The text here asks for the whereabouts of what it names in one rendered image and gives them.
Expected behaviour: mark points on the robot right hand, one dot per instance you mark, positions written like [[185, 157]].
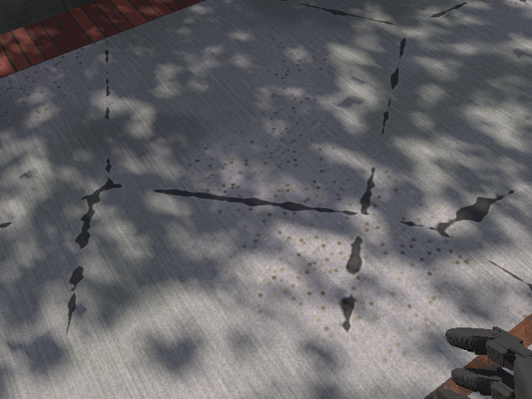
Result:
[[502, 348]]

